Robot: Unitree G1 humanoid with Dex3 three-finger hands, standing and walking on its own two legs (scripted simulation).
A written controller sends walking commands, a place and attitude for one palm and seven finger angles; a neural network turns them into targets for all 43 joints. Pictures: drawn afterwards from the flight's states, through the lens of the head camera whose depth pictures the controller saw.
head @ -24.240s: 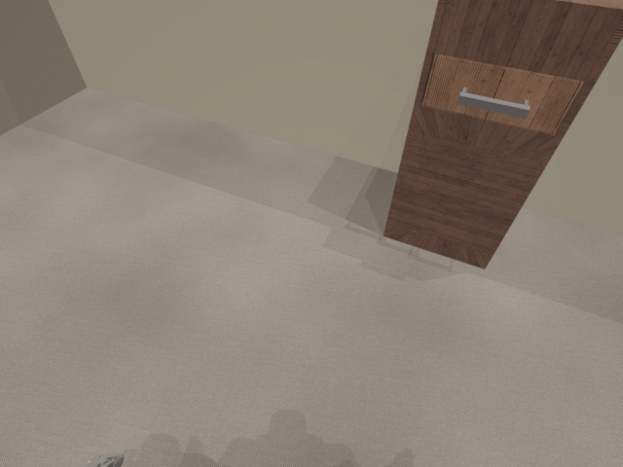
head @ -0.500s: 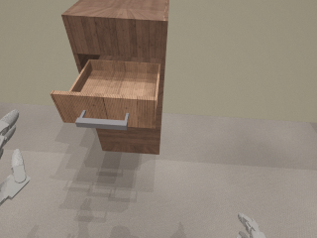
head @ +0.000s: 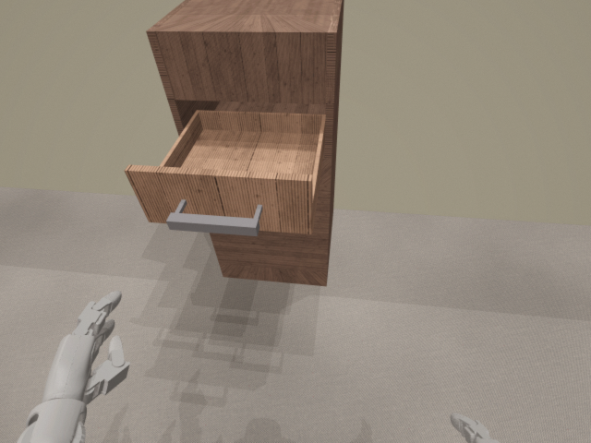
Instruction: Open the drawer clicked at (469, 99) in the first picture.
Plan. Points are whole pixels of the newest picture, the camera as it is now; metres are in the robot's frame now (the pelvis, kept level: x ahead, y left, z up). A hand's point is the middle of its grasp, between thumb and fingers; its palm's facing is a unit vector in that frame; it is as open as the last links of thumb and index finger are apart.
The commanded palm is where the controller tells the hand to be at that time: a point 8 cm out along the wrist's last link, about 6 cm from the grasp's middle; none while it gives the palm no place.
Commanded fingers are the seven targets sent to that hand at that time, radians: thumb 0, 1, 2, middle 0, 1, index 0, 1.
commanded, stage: let the arm hang, fingers relaxed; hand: left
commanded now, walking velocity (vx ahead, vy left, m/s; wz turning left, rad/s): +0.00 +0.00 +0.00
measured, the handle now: (216, 215) +0.55 +0.20 -0.04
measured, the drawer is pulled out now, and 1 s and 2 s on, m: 0.30 0.30 0.30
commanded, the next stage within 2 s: look to check the result in 0.98 s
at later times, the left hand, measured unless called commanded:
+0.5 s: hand out of the picture -0.06 +0.19 -0.15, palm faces -0.01 -0.97 -0.22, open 7.3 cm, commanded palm none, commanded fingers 0.00 0.90 0.90 -0.20 -0.30 -0.20 -0.30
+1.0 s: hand out of the picture +0.00 +0.17 -0.15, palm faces -0.02 -0.98 -0.20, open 7.3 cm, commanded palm none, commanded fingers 0.00 0.90 0.90 -0.20 -0.30 -0.20 -0.30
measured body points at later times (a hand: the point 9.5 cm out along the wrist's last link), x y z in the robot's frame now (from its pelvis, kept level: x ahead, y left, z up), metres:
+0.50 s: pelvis +0.00 +0.01 +0.02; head +0.02 +0.00 +0.47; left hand -0.05 +0.24 -0.13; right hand -0.05 -0.21 -0.14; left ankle +0.02 +0.11 -0.72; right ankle +0.03 -0.09 -0.72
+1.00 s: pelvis +0.00 +0.00 +0.02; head +0.01 -0.01 +0.47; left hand +0.00 +0.22 -0.14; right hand -0.05 -0.19 -0.15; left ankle +0.02 +0.11 -0.72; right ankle +0.03 -0.09 -0.72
